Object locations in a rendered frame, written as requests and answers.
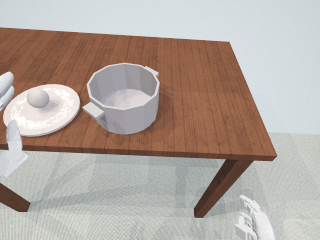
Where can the robot left hand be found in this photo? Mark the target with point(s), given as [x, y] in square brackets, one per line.
[9, 161]

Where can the lid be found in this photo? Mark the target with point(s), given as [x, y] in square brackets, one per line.
[63, 106]

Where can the robot right hand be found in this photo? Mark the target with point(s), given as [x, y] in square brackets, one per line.
[257, 227]

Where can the pot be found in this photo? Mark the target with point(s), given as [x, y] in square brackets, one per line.
[124, 97]

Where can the table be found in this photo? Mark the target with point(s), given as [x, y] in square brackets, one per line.
[205, 107]

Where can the knob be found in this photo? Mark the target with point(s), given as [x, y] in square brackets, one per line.
[38, 98]

